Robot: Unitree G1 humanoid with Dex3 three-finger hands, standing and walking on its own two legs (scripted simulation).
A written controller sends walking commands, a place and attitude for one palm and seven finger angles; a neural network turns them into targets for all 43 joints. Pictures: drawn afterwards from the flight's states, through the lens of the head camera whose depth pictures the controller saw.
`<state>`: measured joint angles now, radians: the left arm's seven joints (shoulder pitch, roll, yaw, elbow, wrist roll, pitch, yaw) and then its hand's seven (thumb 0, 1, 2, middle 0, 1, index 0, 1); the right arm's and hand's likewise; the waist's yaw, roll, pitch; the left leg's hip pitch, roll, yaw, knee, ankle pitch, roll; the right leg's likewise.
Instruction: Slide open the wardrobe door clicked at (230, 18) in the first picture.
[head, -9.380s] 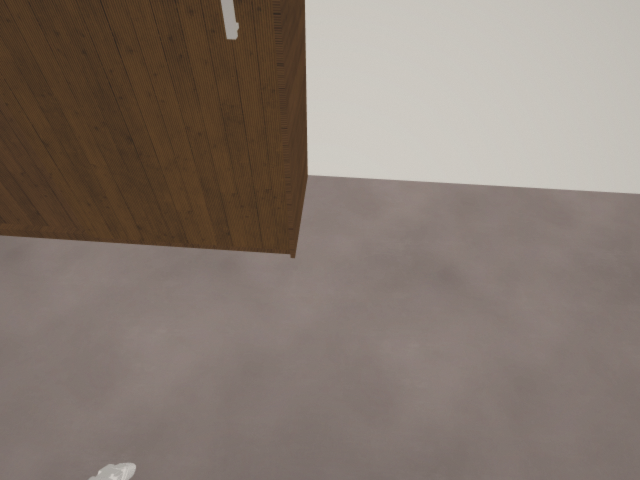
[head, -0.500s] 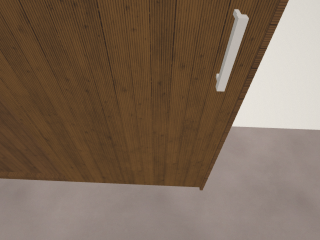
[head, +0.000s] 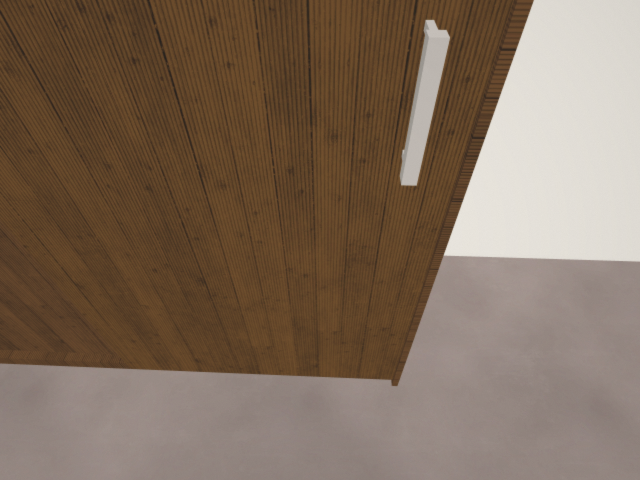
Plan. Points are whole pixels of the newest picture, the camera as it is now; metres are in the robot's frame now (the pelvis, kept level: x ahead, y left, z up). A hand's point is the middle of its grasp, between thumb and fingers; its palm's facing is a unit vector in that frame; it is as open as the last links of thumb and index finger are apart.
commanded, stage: come to a stop and stand still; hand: right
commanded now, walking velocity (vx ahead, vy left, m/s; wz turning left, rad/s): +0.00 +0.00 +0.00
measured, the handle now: (418, 109) +0.52 -0.10 +0.22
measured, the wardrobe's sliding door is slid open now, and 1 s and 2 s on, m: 0.00 0.00 0.00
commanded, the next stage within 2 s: look again from close up in 0.16 s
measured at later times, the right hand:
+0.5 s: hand out of the picture +0.01 -0.18 -0.17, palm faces -0.01 +0.98 -0.21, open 7.3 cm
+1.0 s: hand out of the picture +0.02 -0.17 -0.17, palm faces +0.00 +0.97 -0.22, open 7.3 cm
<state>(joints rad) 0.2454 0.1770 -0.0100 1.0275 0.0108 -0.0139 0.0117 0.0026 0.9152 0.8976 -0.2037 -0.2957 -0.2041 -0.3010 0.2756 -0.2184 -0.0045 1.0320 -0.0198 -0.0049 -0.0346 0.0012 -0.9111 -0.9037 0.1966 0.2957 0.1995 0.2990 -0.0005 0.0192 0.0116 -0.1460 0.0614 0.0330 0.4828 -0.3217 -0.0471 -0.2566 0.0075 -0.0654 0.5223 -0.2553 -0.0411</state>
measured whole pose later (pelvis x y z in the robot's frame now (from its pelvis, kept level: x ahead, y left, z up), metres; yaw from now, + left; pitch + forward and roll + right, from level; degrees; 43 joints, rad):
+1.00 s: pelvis +0.00 +0.02 +0.01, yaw +0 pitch -1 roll +0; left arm 0.21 0.20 -0.01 1.11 0.01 -0.01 0.01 0.00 0.90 0.90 -0.20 -0.30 -0.20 -0.30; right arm 0.26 -0.21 0.00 1.09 -0.02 -0.01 -0.02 0.00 -0.91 -0.90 0.20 0.30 0.20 0.30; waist 0.00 0.02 0.03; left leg -0.12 0.04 0.04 0.43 -0.30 -0.02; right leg -0.21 -0.01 -0.06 0.44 -0.21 -0.01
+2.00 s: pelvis -0.03 +0.04 -0.03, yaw -2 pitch +4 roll +2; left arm 0.24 0.21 -0.05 0.61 -0.05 -0.26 0.09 0.01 0.90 0.90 -0.21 -0.30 -0.21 -0.30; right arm 0.32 -0.34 -0.30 -0.01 0.36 -0.22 0.40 0.01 -0.26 -0.63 0.25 0.71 0.25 0.71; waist 0.00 -0.03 -0.07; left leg -0.41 0.00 0.10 0.77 -0.43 0.01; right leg -0.55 -0.06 0.02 0.82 -0.34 0.02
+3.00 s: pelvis -0.02 +0.04 +0.00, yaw -2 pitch -3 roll +1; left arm 0.21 0.28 -0.09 0.61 -0.11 -0.22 0.09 0.01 0.90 0.90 -0.21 -0.30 -0.21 -0.30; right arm -0.23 -0.58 -0.52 0.10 0.37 0.30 0.50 -0.01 0.50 -0.30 0.30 1.20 0.30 1.20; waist -0.05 -0.07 -0.04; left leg -0.12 0.02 0.09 0.47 -0.31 0.00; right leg -0.24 -0.03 0.00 0.50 -0.21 0.01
